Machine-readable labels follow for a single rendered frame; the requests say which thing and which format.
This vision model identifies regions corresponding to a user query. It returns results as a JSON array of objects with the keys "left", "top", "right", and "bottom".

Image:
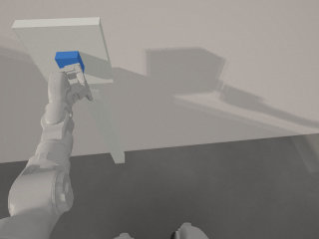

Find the panel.
[{"left": 12, "top": 17, "right": 125, "bottom": 164}]

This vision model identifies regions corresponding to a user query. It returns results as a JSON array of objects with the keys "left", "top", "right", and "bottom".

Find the robot right shin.
[{"left": 179, "top": 222, "right": 191, "bottom": 229}]

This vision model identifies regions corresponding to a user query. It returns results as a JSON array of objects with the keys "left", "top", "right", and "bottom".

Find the left robot forearm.
[{"left": 8, "top": 102, "right": 75, "bottom": 216}]

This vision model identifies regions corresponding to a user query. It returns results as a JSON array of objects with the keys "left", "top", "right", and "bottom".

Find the left robot upper arm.
[{"left": 0, "top": 170, "right": 74, "bottom": 239}]

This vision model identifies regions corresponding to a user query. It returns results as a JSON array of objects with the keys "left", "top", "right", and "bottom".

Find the button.
[{"left": 55, "top": 51, "right": 85, "bottom": 74}]

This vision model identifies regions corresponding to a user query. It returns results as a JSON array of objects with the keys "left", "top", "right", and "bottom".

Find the robot left hand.
[{"left": 48, "top": 63, "right": 93, "bottom": 108}]

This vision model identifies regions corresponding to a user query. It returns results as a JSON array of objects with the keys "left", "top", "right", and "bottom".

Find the right robot thigh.
[{"left": 174, "top": 226, "right": 208, "bottom": 239}]

